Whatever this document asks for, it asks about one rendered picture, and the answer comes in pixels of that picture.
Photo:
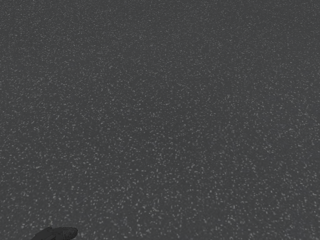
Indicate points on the left robot hand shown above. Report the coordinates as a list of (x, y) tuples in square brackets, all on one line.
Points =
[(60, 233)]

